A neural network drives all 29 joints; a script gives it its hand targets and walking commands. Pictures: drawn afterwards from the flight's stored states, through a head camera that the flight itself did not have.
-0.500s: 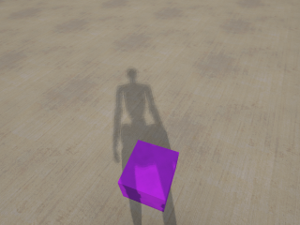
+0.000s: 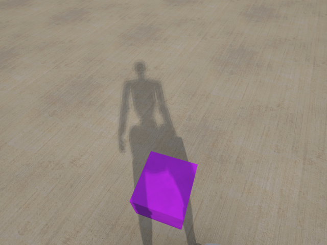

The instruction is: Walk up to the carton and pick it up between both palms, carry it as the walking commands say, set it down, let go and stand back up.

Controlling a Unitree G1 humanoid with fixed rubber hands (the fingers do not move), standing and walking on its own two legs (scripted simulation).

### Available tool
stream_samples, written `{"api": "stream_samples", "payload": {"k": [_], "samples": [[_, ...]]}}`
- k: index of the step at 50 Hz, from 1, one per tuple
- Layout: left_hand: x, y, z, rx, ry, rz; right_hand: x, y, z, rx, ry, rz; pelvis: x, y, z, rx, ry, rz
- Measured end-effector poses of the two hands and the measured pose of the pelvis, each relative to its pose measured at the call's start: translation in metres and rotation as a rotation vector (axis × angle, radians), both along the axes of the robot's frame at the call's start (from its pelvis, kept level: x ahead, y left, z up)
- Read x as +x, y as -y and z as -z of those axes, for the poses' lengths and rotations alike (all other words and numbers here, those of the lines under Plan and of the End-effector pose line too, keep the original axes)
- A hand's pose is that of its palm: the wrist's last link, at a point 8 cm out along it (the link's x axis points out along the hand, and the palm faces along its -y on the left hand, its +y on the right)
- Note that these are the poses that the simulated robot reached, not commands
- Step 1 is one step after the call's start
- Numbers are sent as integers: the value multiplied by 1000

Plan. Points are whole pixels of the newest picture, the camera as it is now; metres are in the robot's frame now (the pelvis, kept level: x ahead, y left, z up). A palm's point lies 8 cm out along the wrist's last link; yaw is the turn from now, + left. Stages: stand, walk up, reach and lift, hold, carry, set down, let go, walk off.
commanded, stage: walk up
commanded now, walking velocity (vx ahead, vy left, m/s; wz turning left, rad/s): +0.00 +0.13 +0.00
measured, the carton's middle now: (165, 189) +0.47 +0.03 -0.66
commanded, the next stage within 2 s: none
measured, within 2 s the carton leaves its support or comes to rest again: neither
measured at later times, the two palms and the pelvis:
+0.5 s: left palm out of the picture +0.01 +0.30 -0.15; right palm out of the picture +0.05 -0.18 -0.13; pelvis +0.01 +0.05 +0.00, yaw +1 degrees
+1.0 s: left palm out of the picture -0.01 +0.23 -0.14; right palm out of the picture -0.02 -0.19 -0.15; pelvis +0.00 +0.02 +0.00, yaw +1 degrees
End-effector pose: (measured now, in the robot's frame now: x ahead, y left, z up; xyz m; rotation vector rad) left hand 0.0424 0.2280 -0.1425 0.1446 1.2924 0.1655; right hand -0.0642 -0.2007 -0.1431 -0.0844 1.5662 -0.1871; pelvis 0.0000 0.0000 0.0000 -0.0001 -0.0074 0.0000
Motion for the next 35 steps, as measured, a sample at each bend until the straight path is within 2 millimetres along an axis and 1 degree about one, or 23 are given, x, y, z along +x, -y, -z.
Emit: {"api": "stream_samples", "payload": {"k": [2, 4, 6, 10, 13, 15, 17, 19, 22, 26, 30, 33, 35], "samples": [[13, 2, 3, 28, 31, -3, 1, 5, 8, 11, -22, 0, 4, 6, 7, 25, 4, 0], [17, 4, 4, 53, 32, -9, 11, 14, 16, 11, -17, -9, 6, 8, 11, 14, 4, -7], [12, 2, 0, 70, 14, -17, 28, 22, 17, 0, 9, -37, 7, 6, 10, 13, 1, -22], [-5, -10, -6, 92, -35, -35, 72, 34, 12, -34, 111, -84, 4, -2, 4, 38, -4, -19], [-18, -23, -6, 87, -59, -45, 98, 32, 8, -45, 177, -112, 3, -12, 3, 31, -13, -23], [-25, -34, -2, 70, -69, -55, 111, 24, 5, -52, 212, -117, 3, -21, 5, 20, -15, -18], [-31, -45, 7, 47, -80, -63, 119, 14, 4, -73, 247, -125, 4, -32, 9, -1, -14, -17], [-35, -56, 15, 27, -86, -71, 120, 3, 2, -93, 257, -138, 4, -41, 12, -8, -9, -26], [-37, -65, 11, 17, -100, -76, 116, -13, -9, -93, 245, -140, 6, -48, 4, -17, -16, -20], [-36, -69, 9, 5, -116, -66, 112, -23, -18, -91, 250, -136, 6, -50, -3, -30, -27, -23], [-36, -63, 10, -5, -123, -58, 108, -28, -13, -69, 247, -116, 8, -48, -2, -14, -25, -11], [-34, -53, 11, 5, -114, -56, 101, -27, -2, -44, 229, -89, 9, -43, 3, 14, -14, -5], [-34, -44, 6, 3, -110, -47, 95, -24, 2, -32, 218, -67, 8, -42, 2, 3, -2, -7]]}}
